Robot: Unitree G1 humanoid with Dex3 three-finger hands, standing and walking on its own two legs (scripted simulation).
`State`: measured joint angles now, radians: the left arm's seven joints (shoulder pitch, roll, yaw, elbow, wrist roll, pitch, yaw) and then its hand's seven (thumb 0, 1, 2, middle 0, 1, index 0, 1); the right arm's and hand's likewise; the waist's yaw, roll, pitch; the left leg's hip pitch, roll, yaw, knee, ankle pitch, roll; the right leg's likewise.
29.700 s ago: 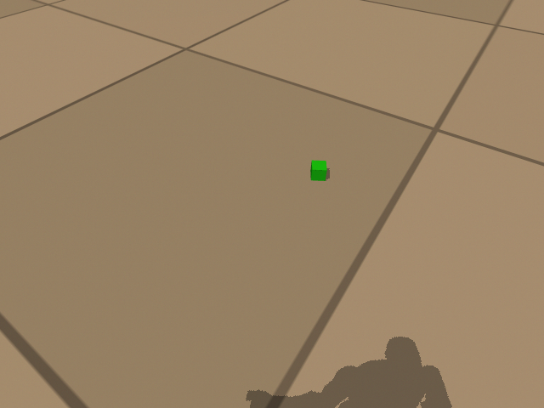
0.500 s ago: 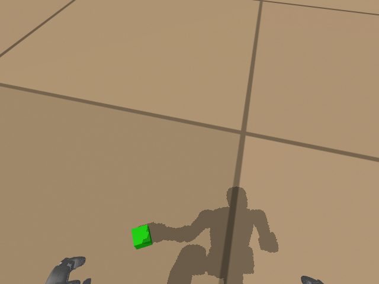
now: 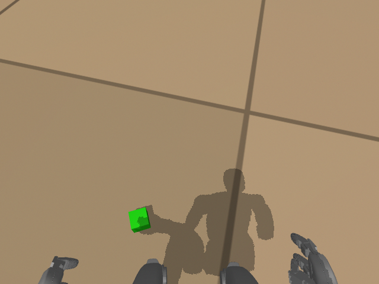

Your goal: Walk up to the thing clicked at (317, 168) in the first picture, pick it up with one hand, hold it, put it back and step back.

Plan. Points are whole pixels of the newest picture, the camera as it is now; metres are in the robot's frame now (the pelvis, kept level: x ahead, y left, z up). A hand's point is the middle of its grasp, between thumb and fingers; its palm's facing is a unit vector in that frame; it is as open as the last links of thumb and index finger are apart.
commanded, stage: rise first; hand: left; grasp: from above
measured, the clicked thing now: (139, 220) +0.41 +0.23 -0.66
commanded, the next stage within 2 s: none
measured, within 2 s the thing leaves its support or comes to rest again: neither
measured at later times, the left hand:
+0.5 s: hand (97, 256) +0.23 +0.29 -0.33, palm faces -0.40 -0.46 -0.79, open 13.9 cm
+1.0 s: hand (111, 234) +0.31 +0.29 -0.44, palm faces -0.44 -0.13 -0.89, open 14.0 cm
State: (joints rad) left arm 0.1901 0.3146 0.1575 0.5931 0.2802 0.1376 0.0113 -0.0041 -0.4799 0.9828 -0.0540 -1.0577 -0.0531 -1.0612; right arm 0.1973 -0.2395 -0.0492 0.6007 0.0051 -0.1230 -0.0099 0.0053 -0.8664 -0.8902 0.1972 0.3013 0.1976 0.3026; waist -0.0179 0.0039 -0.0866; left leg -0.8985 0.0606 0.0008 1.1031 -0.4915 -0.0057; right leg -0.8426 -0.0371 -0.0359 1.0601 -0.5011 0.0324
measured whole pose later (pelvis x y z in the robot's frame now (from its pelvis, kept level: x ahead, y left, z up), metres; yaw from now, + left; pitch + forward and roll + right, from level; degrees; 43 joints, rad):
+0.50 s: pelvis -0.05 -0.01 -0.18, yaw -1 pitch +33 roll -3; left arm -0.22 0.44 0.13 0.77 0.73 -0.04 0.19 0.00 -0.46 0.95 -0.07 -1.06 -0.07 -1.06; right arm 0.06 -0.29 -0.07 0.67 -0.01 -0.17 0.05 0.00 -0.84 -0.88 0.20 0.30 0.20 0.30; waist -0.01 0.01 -0.18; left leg -1.73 0.06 -0.04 1.81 -0.66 -0.01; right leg -1.67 -0.04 -0.02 1.79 -0.70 0.02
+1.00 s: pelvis -0.09 +0.00 -0.29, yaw -5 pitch +33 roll -6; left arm -0.64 0.61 0.13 1.15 1.08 -0.14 0.33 0.00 -0.49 0.99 -0.07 -1.03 -0.08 -1.02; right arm 0.14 -0.27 -0.04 0.77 -0.07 -0.07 0.07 0.00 -0.87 -0.89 0.20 0.30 0.20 0.30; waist -0.10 0.00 -0.12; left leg -2.12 0.06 -0.10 2.16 -0.63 0.00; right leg -2.03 -0.02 -0.04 2.12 -0.66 0.03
